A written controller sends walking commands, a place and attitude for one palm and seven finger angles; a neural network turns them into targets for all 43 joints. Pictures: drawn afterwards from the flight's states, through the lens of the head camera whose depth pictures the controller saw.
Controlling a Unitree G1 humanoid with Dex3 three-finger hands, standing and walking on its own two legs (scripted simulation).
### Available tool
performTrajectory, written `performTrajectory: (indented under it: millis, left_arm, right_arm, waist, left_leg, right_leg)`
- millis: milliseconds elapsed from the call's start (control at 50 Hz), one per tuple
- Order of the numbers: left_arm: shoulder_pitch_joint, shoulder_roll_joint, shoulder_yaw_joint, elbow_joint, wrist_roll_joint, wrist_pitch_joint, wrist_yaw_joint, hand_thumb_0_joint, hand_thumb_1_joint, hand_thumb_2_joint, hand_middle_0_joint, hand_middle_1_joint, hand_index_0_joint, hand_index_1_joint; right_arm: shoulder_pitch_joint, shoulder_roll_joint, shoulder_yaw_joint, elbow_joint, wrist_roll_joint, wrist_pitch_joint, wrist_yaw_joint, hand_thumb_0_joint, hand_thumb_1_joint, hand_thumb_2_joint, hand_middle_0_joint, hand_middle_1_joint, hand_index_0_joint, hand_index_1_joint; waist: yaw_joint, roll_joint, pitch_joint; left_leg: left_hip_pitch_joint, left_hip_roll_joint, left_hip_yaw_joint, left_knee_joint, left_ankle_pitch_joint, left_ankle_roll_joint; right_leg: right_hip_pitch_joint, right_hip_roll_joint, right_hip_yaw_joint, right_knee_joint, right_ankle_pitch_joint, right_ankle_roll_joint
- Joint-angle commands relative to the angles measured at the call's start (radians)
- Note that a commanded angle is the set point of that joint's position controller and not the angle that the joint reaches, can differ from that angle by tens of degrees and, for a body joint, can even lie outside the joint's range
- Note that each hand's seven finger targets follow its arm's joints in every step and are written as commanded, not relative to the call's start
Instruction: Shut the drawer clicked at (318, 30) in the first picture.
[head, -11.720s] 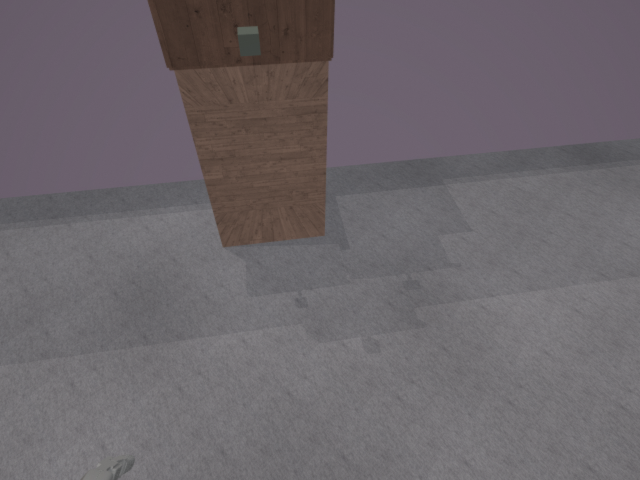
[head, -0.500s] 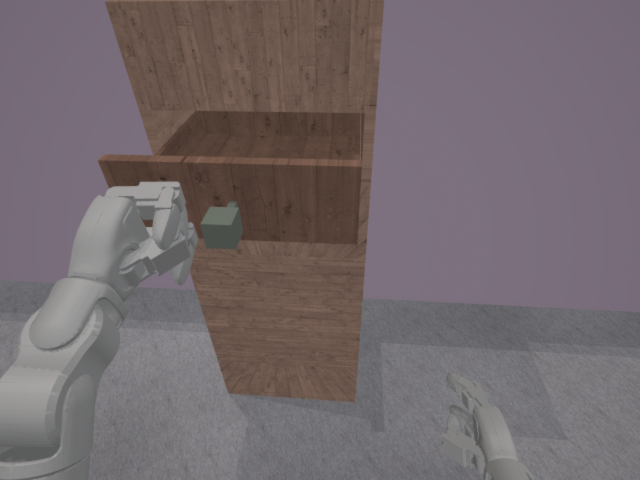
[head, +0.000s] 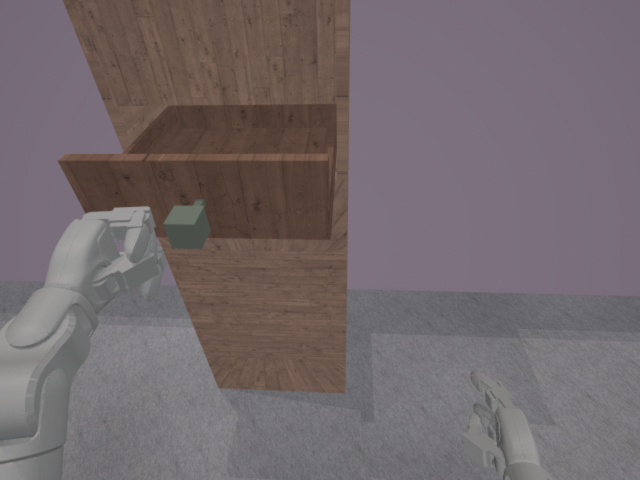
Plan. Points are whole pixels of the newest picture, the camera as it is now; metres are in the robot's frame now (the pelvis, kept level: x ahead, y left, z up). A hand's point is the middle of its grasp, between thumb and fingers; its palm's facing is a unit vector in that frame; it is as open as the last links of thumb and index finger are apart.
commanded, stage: bring the fist close to the handle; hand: left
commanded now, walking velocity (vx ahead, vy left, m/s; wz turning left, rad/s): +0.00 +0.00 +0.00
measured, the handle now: (192, 218) +0.41 +0.24 +0.15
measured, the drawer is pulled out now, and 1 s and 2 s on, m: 0.19 0.19 0.12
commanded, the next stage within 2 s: push the drawer shut in 1.22 s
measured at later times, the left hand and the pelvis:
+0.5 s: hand (179, 261) +0.28 +0.20 +0.19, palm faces +0.07 -1.00 -0.04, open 3.3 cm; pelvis +0.03 +0.02 +0.00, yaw -1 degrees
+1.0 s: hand (200, 269) +0.31 +0.19 +0.15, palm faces +0.08 -1.00 -0.05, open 3.3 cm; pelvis +0.02 +0.01 +0.00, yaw -2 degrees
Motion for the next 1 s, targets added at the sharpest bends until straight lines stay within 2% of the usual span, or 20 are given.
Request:
performTrajectory:
  millis: [0,60,80,160,200,240,300,380,420,460,480,540,620,700,740,760,800,840,900,980]
  left_arm:
    - [-0.245,0.195,0.128,-0.332,-0.014,-0.219,0.005,0.000,0.900,0.900,-1.400,-1.600,-1.400,-1.600]
    - [-0.168,0.157,0.117,-0.220,-0.012,-0.237,0.008,0.000,0.900,0.900,-1.400,-1.600,-1.400,-1.600]
    - [-0.158,0.135,0.099,-0.184,-0.013,-0.228,0.008,0.000,0.900,0.900,-1.400,-1.600,-1.400,-1.600]
    - [-0.125,0.098,0.050,-0.123,0.002,-0.172,0.003,0.000,0.900,0.900,-1.400,-1.600,-1.400,-1.600]
    - [-0.151,0.078,0.021,-0.202,0.014,-0.181,0.005,0.000,0.900,0.900,-1.400,-1.600,-1.400,-1.600]
    - [-0.113,0.087,0.034,-0.303,0.022,-0.224,0.012,0.000,0.900,0.900,-1.400,-1.600,-1.400,-1.600]
    - [-0.077,0.106,0.061,-0.355,0.022,-0.305,0.020,0.000,0.900,0.900,-1.400,-1.600,-1.400,-1.600]
    - [-0.069,0.036,0.010,-0.266,0.027,-0.354,0.046,0.000,0.900,0.900,-1.400,-1.600,-1.400,-1.600]
    - [-0.064,0.011,-0.017,-0.199,0.036,-0.333,0.057,0.000,0.900,0.900,-1.400,-1.600,-1.400,-1.600]
    - [-0.064,0.001,-0.043,-0.122,0.051,-0.301,0.064,0.000,0.900,0.900,-1.400,-1.600,-1.400,-1.600]
    - [-0.079,-0.010,-0.062,-0.131,0.057,-0.292,0.064,0.000,0.900,0.900,-1.400,-1.600,-1.400,-1.600]
    - [-0.137,0.007,-0.063,-0.151,0.072,-0.301,0.069,0.000,0.900,0.900,-1.400,-1.600,-1.400,-1.600]
    - [-0.172,0.013,-0.055,-0.187,0.080,-0.390,0.084,0.000,0.900,0.900,-1.400,-1.600,-1.400,-1.600]
    - [-0.160,0.028,-0.024,-0.068,0.078,-0.451,0.099,0.000,0.900,0.900,-1.400,-1.600,-1.400,-1.600]
    - [-0.171,0.023,-0.031,0.011,0.081,-0.450,0.094,0.000,0.900,0.900,-1.400,-1.600,-1.400,-1.600]
    - [-0.151,0.039,-0.014,0.058,0.082,-0.445,0.093,0.000,0.900,0.900,-1.400,-1.600,-1.400,-1.600]
    - [-0.154,0.030,-0.026,0.086,0.083,-0.440,0.081,0.000,0.900,0.900,-1.400,-1.600,-1.400,-1.600]
    - [-0.215,0.031,-0.045,0.039,0.083,-0.453,0.071,0.000,0.900,0.900,-1.400,-1.600,-1.400,-1.600]
    - [-0.289,0.064,-0.030,0.004,0.079,-0.504,0.068,0.000,0.900,0.900,-1.400,-1.600,-1.400,-1.600]
    - [-0.250,0.081,0.009,0.048,0.065,-0.559,0.064,0.000,0.900,0.900,-1.400,-1.600,-1.400,-1.600]
  right_arm:
    - [-0.189,-0.073,-0.045,-0.207,-0.007,-0.086,-0.002,0.000,-0.900,-0.900,0.200,0.300,0.200,0.300]
    - [-0.160,-0.072,-0.051,-0.184,-0.007,-0.091,0.003,0.000,-0.900,-0.900,0.200,0.300,0.200,0.300]
    - [-0.153,-0.075,-0.051,-0.179,-0.007,-0.087,0.002,0.000,-0.900,-0.900,0.200,0.300,0.200,0.300]
    - [-0.152,-0.081,-0.058,-0.182,-0.001,-0.066,0.004,0.000,-0.900,-0.900,0.200,0.300,0.200,0.300]
    - [-0.150,-0.074,-0.061,-0.203,-0.004,-0.067,0.006,0.000,-0.900,-0.900,0.200,0.300,0.200,0.300]
    - [-0.137,-0.068,-0.067,-0.224,-0.010,-0.075,0.011,0.000,-0.900,-0.900,0.200,0.300,0.200,0.300]
    - [-0.106,-0.062,-0.069,-0.218,-0.020,-0.082,0.016,0.000,-0.900,-0.900,0.200,0.300,0.200,0.300]
    - [-0.084,-0.060,-0.074,-0.193,-0.024,-0.083,0.020,0.000,-0.900,-0.900,0.200,0.300,0.200,0.300]
    - [-0.086,-0.062,-0.073,-0.185,-0.023,-0.070,0.017,0.000,-0.900,-0.900,0.200,0.300,0.200,0.300]
    - [-0.085,-0.069,-0.075,-0.178,-0.021,-0.051,0.014,0.000,-0.900,-0.900,0.200,0.300,0.200,0.300]
    - [-0.090,-0.067,-0.074,-0.189,-0.020,-0.043,0.014,0.000,-0.900,-0.900,0.200,0.300,0.200,0.300]
    - [-0.095,-0.065,-0.074,-0.204,-0.024,-0.030,0.009,0.000,-0.900,-0.900,0.200,0.300,0.200,0.300]
    - [-0.083,-0.055,-0.077,-0.210,-0.034,-0.036,0.012,0.000,-0.900,-0.900,0.200,0.300,0.200,0.300]
    - [-0.068,-0.057,-0.079,-0.187,-0.036,-0.033,0.016,0.000,-0.900,-0.900,0.200,0.300,0.200,0.300]
    - [-0.066,-0.059,-0.079,-0.178,-0.033,-0.021,0.015,0.000,-0.900,-0.900,0.200,0.300,0.200,0.300]
    - [-0.058,-0.064,-0.084,-0.172,-0.031,-0.015,0.015,0.000,-0.900,-0.900,0.200,0.300,0.200,0.300]
    - [-0.063,-0.065,-0.085,-0.182,-0.026,-0.006,0.014,0.000,-0.900,-0.900,0.200,0.300,0.200,0.300]
    - [-0.072,-0.064,-0.085,-0.196,-0.024,-0.009,0.012,0.000,-0.900,-0.900,0.200,0.300,0.200,0.300]
    - [-0.067,-0.067,-0.087,-0.193,-0.027,-0.026,0.007,0.000,-0.900,-0.900,0.200,0.300,0.200,0.300]
    - [-0.056,-0.068,-0.093,-0.178,-0.029,-0.041,0.007,0.000,-0.900,-0.900,0.200,0.300,0.200,0.300]
  waist:
    - [0.011,-0.031,-0.205]
    - [0.007,-0.041,-0.138]
    - [0.000,-0.083,-0.109]
    - [-0.002,-0.074,-0.039]
    - [-0.008,-0.029,-0.096]
    - [-0.002,-0.025,-0.183]
    - [-0.004,-0.038,-0.240]
    - [-0.019,-0.039,-0.171]
    - [-0.023,-0.008,-0.115]
    - [-0.026,-0.066,-0.069]
    - [-0.027,-0.058,-0.075]
    - [-0.030,-0.060,-0.119]
    - [-0.028,-0.043,-0.203]
    - [-0.029,-0.051,-0.161]
    - [-0.036,-0.053,-0.130]
    - [-0.033,-0.089,-0.121]
    - [-0.035,-0.063,-0.104]
    - [-0.040,-0.019,-0.133]
    - [-0.046,-0.037,-0.156]
    - [-0.038,-0.073,-0.188]
  left_leg:
    - [0.131,-0.029,0.027,-0.036,0.167,0.053]
    - [0.118,-0.023,0.027,-0.039,0.178,0.052]
    - [0.102,-0.021,0.025,-0.045,0.168,0.055]
    - [0.071,-0.025,0.028,-0.046,0.164,0.056]
    - [0.106,-0.028,0.031,-0.046,0.191,0.059]
    - [0.144,-0.026,0.035,-0.041,0.254,0.060]
    - [0.163,-0.020,0.039,-0.034,0.316,0.056]
    - [0.141,-0.012,0.038,-0.041,0.289,0.050]
    - [0.120,-0.014,0.038,-0.048,0.260,0.046]
    - [0.088,-0.012,0.034,-0.054,0.229,0.048]
    - [0.087,-0.014,0.031,-0.061,0.218,0.049]
    - [0.104,-0.017,0.033,-0.061,0.216,0.051]
    - [0.140,-0.014,0.036,-0.054,0.256,0.047]
    - [0.103,-0.014,0.044,-0.055,0.223,0.045]
    - [0.079,-0.017,0.051,-0.055,0.201,0.045]
    - [0.060,-0.016,0.052,-0.054,0.192,0.047]
    - [0.050,-0.019,0.057,-0.056,0.177,0.046]
    - [0.070,-0.021,0.058,-0.055,0.171,0.048]
    - [0.082,-0.016,0.050,-0.056,0.163,0.051]
    - [0.075,-0.018,0.058,-0.052,0.176,0.054]
  right_leg:
    - [-0.038,-0.070,0.073,-0.109,0.240,0.072]
    - [-0.074,-0.056,0.053,-0.113,0.275,0.067]
    - [-0.087,-0.057,0.048,-0.116,0.273,0.072]
    - [-0.114,-0.054,0.048,-0.122,0.262,0.068]
    - [-0.103,-0.054,0.039,-0.102,0.286,0.062]
    - [-0.073,-0.048,0.021,-0.071,0.349,0.055]
    - [-0.044,-0.042,0.011,-0.049,0.418,0.052]
    - [-0.087,-0.034,-0.001,-0.055,0.369,0.048]
    - [-0.111,-0.034,-0.001,-0.065,0.332,0.043]
    - [-0.120,-0.032,0.002,-0.079,0.295,0.043]
    - [-0.119,-0.035,0.002,-0.080,0.280,0.043]
    - [-0.100,-0.037,0.007,-0.078,0.277,0.041]
    - [-0.077,-0.035,0.006,-0.058,0.307,0.038]
    - [-0.084,-0.034,0.016,-0.067,0.290,0.038]
    - [-0.094,-0.036,0.022,-0.075,0.281,0.040]
    - [-0.087,-0.035,0.024,-0.082,0.274,0.041]
    - [-0.094,-0.039,0.029,-0.086,0.265,0.042]
    - [-0.095,-0.040,0.032,-0.087,0.255,0.041]
    - [-0.096,-0.036,0.035,-0.086,0.235,0.040]
    - [-0.068,-0.038,0.045,-0.082,0.270,0.048]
